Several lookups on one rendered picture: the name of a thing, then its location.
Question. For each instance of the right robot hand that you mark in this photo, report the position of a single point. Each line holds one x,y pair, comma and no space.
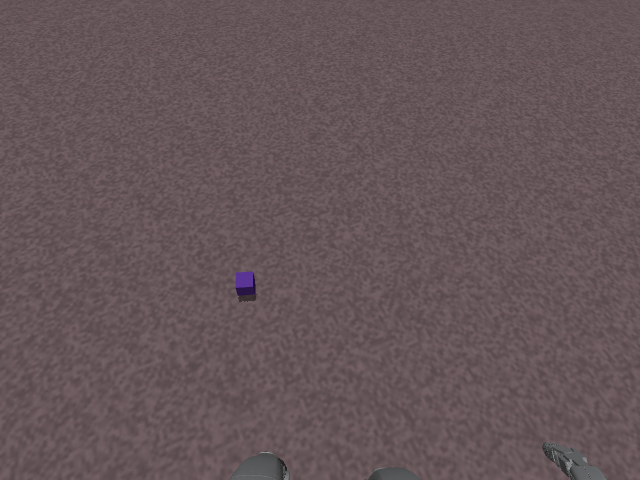
572,462

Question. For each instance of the cube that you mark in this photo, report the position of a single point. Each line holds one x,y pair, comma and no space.
245,283

